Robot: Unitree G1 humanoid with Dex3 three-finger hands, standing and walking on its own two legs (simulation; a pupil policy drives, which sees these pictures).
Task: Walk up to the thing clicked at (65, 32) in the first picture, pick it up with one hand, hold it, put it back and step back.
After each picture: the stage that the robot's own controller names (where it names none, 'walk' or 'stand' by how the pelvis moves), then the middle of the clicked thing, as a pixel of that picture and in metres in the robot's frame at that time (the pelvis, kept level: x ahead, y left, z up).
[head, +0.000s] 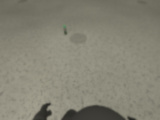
stand; (65, 30) +1.91 +0.68 -0.66
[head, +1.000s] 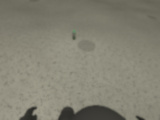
walk; (74, 35) +1.82 +0.32 -0.63
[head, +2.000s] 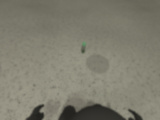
walk; (83, 48) +1.22 +0.08 -0.65
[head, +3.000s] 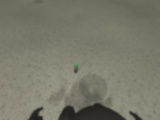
walk; (75, 67) +0.77 +0.16 -0.64
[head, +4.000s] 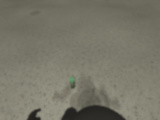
walk; (72, 83) +0.55 +0.21 -0.64
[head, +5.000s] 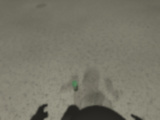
stand; (75, 86) +0.43 +0.20 -0.64
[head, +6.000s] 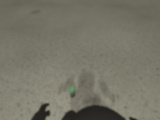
stand; (72, 92) +0.40 +0.20 -0.65
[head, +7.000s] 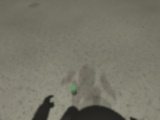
stand; (73, 90) +0.37 +0.18 -0.64
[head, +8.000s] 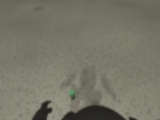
stand; (72, 95) +0.34 +0.19 -0.65
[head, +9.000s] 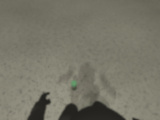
stand; (74, 85) +0.40 +0.14 -0.63
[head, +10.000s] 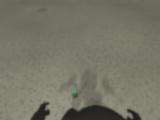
stand; (74, 93) +0.38 +0.17 -0.65
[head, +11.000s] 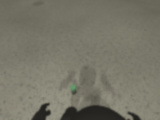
stand; (73, 89) +0.38 +0.18 -0.66
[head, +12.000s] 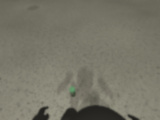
stand; (72, 92) +0.37 +0.19 -0.65
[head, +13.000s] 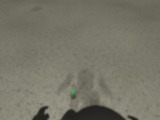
stand; (73, 94) +0.36 +0.17 -0.66
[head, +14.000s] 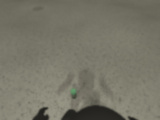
stand; (73, 94) +0.37 +0.16 -0.66
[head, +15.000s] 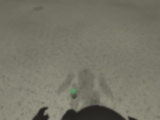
go down; (73, 93) +0.37 +0.16 -0.66
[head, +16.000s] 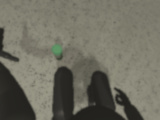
go down; (58, 53) +0.44 +0.23 -0.27
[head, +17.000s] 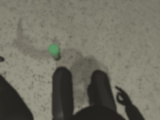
approach; (55, 53) +0.44 +0.25 -0.25
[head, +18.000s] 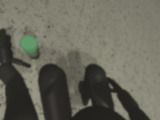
close in; (32, 50) +0.40 +0.29 -0.16
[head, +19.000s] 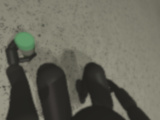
close; (27, 49) +0.40 +0.30 -0.15
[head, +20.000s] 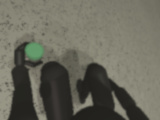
lift; (35, 55) +0.35 +0.28 -0.16
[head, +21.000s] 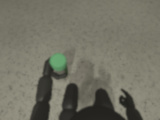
lift; (61, 68) +0.31 +0.18 +0.04
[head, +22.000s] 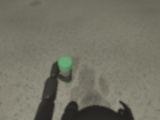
hold; (66, 71) +0.30 +0.16 +0.05
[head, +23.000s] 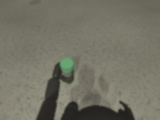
hold; (68, 72) +0.30 +0.15 +0.04
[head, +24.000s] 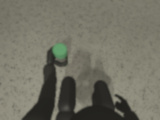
crouch; (62, 57) +0.40 +0.19 -0.04
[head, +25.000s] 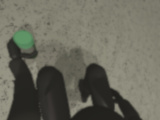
lower; (28, 48) +0.41 +0.30 -0.17
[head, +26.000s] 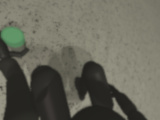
lower; (17, 45) +0.42 +0.32 -0.16
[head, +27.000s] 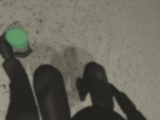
lower; (21, 46) +0.41 +0.32 -0.16
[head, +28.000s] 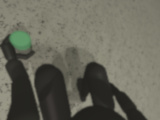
lower; (24, 47) +0.40 +0.31 -0.16
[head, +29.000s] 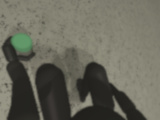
rest; (25, 49) +0.39 +0.31 -0.16
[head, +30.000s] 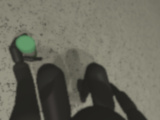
open; (29, 50) +0.39 +0.30 -0.16
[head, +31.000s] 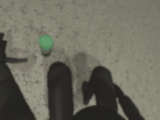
stand; (46, 48) +0.41 +0.28 -0.19
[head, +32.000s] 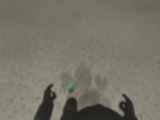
stand; (70, 87) +0.38 +0.18 -0.56
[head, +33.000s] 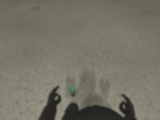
stand; (72, 91) +0.39 +0.19 -0.60
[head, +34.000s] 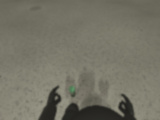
stand; (72, 92) +0.38 +0.18 -0.60
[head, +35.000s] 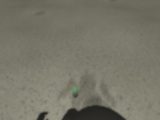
stand; (75, 92) +0.41 +0.18 -0.65
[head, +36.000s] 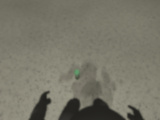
walk; (77, 74) +0.50 +0.15 -0.63
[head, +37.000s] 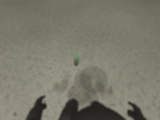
walk; (76, 60) +0.77 +0.19 -0.64
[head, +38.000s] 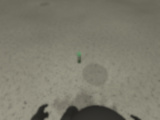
stand; (79, 58) +1.01 +0.19 -0.64
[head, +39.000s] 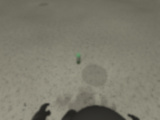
stand; (78, 59) +0.99 +0.20 -0.66
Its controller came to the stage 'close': yes
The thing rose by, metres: 0.67
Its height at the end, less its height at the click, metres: +0.00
